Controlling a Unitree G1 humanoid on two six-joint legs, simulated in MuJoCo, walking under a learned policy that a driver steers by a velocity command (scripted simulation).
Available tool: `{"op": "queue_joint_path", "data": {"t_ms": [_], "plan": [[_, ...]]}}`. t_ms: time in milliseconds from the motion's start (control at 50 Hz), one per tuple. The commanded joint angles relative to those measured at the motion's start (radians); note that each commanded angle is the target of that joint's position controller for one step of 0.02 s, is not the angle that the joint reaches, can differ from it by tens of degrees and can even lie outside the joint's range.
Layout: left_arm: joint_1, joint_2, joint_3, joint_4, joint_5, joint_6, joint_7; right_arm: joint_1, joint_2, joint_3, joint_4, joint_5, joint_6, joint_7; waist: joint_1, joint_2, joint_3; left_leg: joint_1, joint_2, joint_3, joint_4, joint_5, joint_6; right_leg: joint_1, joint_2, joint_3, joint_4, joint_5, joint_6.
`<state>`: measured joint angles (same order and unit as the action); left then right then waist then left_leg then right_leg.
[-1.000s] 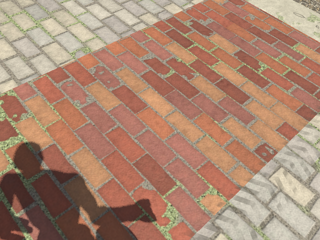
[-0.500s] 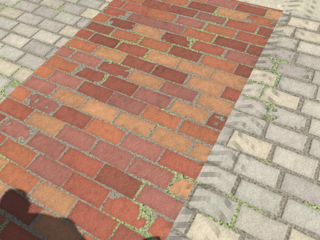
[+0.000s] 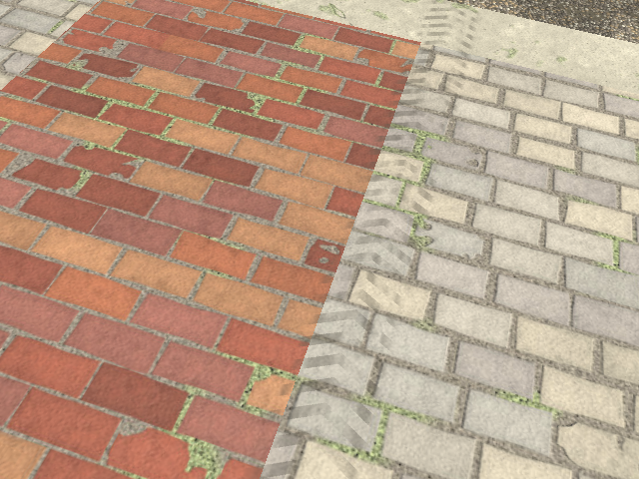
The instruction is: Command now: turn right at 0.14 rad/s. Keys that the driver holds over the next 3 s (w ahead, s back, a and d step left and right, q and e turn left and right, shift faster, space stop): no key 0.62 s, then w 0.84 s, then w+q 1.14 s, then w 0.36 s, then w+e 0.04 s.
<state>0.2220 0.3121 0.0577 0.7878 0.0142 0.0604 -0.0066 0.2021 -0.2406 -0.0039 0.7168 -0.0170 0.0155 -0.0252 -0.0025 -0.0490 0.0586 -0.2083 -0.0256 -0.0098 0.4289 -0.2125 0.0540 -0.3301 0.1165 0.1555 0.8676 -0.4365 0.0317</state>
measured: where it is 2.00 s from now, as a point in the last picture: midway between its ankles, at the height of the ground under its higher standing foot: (289, 433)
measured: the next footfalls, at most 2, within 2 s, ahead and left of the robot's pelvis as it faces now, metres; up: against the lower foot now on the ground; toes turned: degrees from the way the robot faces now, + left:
right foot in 0.14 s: +0.01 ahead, -0.12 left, +0.00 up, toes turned +5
right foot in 1.38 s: +0.44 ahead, -0.03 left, +0.00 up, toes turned -3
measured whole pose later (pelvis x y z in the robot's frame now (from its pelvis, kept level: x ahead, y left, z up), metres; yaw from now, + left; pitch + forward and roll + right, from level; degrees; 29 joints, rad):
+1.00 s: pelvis +0.08 +0.03 -0.01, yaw +0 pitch +0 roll -1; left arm 0.35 0.24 0.04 1.11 0.03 -0.04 0.00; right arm 0.32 -0.23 -0.04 1.01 -0.02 -0.06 0.00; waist 0.00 -0.03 0.00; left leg -0.18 -0.04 0.07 0.49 -0.30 0.08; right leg -0.27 0.02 0.04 0.92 -0.40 -0.09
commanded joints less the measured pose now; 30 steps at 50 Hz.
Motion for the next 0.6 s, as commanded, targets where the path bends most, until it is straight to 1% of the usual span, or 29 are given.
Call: {"op": "queue_joint_path", "data": {"t_ms": [20, 60, 80, 100, 120, 140, 160, 180, 200, 220, 240, 260, 300, 340, 380, 480, 600], "plan": [[0.01, 0.042, -0.002, -0.023, -0.004, 0.0, 0.003, 0.004, -0.146, -0.036, -0.028, -0.001, -0.014, 0.002, -0.01, 0.206, -0.069, 0.107, 0.205, -0.189, -0.101, 0.306, 0.135, 0.013, -0.032, -0.067, -0.145, -0.019, 0.011], [-0.003, 0.041, -0.009, -0.009, -0.01, 0.001, 0.011, 0.027, -0.163, -0.043, -0.006, -0.006, -0.008, 0.008, -0.024, 0.23, -0.074, 0.11, 0.202, -0.202, -0.082, 0.334, 0.137, 0.066, -0.04, -0.11, -0.264, -0.012, -0.003], [0.006, 0.04, -0.011, 0.003, -0.013, -0.002, 0.015, 0.032, -0.166, -0.044, 0.004, -0.006, -0.005, 0.01, -0.018, 0.229, -0.076, 0.107, 0.201, -0.207, -0.068, 0.359, 0.132, 0.097, -0.042, -0.122, -0.336, 0.031, -0.013], [0.028, 0.033, -0.016, 0.021, -0.013, -0.007, 0.02, 0.025, -0.166, -0.044, 0.012, -0.002, -0.002, 0.011, 0.003, 0.212, -0.078, 0.091, 0.193, -0.199, -0.046, 0.377, 0.115, 0.153, -0.045, -0.132, -0.452, 0.122, -0.025], [0.042, 0.032, -0.02, 0.035, -0.007, -0.016, 0.025, 0.025, -0.163, -0.043, 0.022, 0.001, -0.003, 0.011, 0.017, 0.186, -0.082, 0.049, 0.188, -0.193, -0.03, 0.382, 0.083, 0.237, -0.068, -0.11, -0.572, 0.266, -0.039], [0.034, 0.062, -0.018, 0.038, 0.005, -0.028, 0.032, 0.037, -0.146, -0.038, 0.024, 0.002, -0.011, 0.013, 0.01, 0.142, -0.109, -0.006, 0.181, -0.193, -0.025, 0.329, 0.043, 0.328, -0.13, -0.026, -0.592, 0.338, -0.054], [0.006, 0.128, -0.009, 0.038, 0.015, -0.039, 0.038, 0.055, -0.122, -0.032, 0.011, 0.01, -0.021, 0.019, -0.031, 0.022, -0.121, -0.048, 0.119, -0.13, -0.004, 0.222, 0.008, 0.345, -0.23, 0.08, -0.537, 0.472, -0.087], [-0.035, 0.09, -0.021, 0.055, 0.002, -0.044, 0.034, 0.049, -0.1, -0.024, 0.032, 0.013, -0.016, 0.017, -0.039, -0.037, -0.102, 0.034, 0.072, -0.081, -0.058, 0.056, -0.002, 0.23, -0.252, 0.078, -0.522, 0.472, -0.121], [-0.058, 0.053, -0.032, 0.056, -0.001, -0.05, 0.031, 0.029, -0.112, -0.026, 0.049, 0.004, -0.011, 0.013, -0.029, -0.028, -0.069, 0.059, 0.07, -0.082, -0.068, 0.048, -0.009, 0.196, -0.229, 0.066, -0.528, 0.405, -0.111], [-0.055, 0.051, -0.034, 0.068, 0.0, -0.053, 0.032, 0.019, -0.128, -0.031, 0.063, 0.001, -0.009, 0.012, -0.016, -0.017, -0.047, 0.056, 0.076, -0.087, -0.067, 0.079, -0.007, 0.189, -0.202, 0.045, -0.533, 0.373, -0.095], [-0.036, 0.058, -0.035, 0.088, 0.001, -0.054, 0.037, 0.02, -0.135, -0.034, 0.074, 0.002, -0.009, 0.013, -0.012, -0.022, -0.041, 0.063, 0.085, -0.091, -0.061, 0.122, -0.003, 0.19, -0.189, 0.034, -0.537, 0.377, -0.088], [-0.017, 0.061, -0.035, 0.108, -0.002, -0.056, 0.041, 0.03, -0.138, -0.035, 0.087, 0.002, -0.008, 0.014, -0.012, -0.022, -0.031, 0.063, 0.092, -0.094, -0.06, 0.154, -0.001, 0.191, -0.183, 0.028, -0.538, 0.391, -0.085], [-0.002, 0.059, -0.037, 0.138, -0.004, -0.057, 0.044, 0.046, -0.125, -0.03, 0.117, 0.005, -0.011, 0.013, -0.012, -0.003, -0.036, 0.058, 0.097, -0.095, -0.068, 0.166, -0.004, 0.211, -0.183, 0.023, -0.537, 0.404, -0.086], [-0.006, 0.05, -0.041, 0.159, -0.005, -0.057, 0.044, 0.047, -0.116, -0.027, 0.145, 0.005, -0.01, 0.011, -0.012, 0.021, -0.028, 0.057, 0.094, -0.093, -0.077, 0.143, -0.01, 0.206, -0.185, 0.025, -0.543, 0.388, -0.09], [-0.009, 0.049, -0.043, 0.181, -0.005, -0.057, 0.045, 0.046, -0.112, -0.025, 0.17, 0.004, -0.007, 0.009, -0.013, 0.031, -0.015, 0.057, 0.093, -0.093, -0.084, 0.124, -0.013, 0.194, -0.186, 0.026, -0.552, 0.369, -0.093], [-0.006, 0.043, -0.048, 0.231, -0.006, -0.062, 0.048, 0.052, -0.105, -0.02, 0.227, 0.004, -0.006, 0.006, -0.015, 0.046, -0.012, 0.07, 0.097, -0.095, -0.089, 0.121, -0.015, 0.182, -0.184, 0.025, -0.565, 0.357, -0.096], [0.012, 0.025, -0.056, 0.28, -0.006, -0.064, 0.049, 0.061, -0.095, -0.013, 0.284, 0.005, -0.006, 0.001, -0.015, 0.048, -0.014, 0.075, 0.101, -0.095, -0.087, 0.119, -0.015, 0.176, -0.18, 0.019, -0.57, 0.355, -0.097]]}}
Over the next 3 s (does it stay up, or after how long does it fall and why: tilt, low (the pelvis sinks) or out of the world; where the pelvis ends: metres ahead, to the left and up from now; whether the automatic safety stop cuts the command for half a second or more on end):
stays up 1.09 0.29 -0.02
